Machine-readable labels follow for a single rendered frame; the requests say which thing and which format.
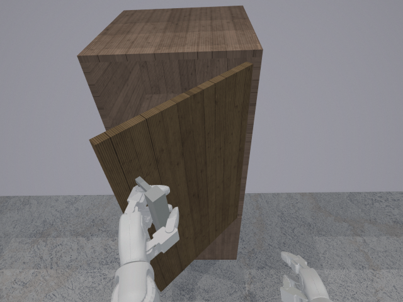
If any handle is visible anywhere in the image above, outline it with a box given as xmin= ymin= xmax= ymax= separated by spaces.
xmin=135 ymin=176 xmax=170 ymax=231

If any robot left hand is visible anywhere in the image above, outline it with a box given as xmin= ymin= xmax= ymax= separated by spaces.
xmin=118 ymin=185 xmax=179 ymax=266

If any left robot forearm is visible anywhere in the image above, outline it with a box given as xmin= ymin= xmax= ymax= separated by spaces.
xmin=111 ymin=261 xmax=160 ymax=302

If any robot right hand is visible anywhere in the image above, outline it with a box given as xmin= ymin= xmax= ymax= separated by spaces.
xmin=280 ymin=251 xmax=329 ymax=302

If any cupboard door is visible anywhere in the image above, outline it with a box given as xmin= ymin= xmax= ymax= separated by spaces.
xmin=89 ymin=62 xmax=253 ymax=292

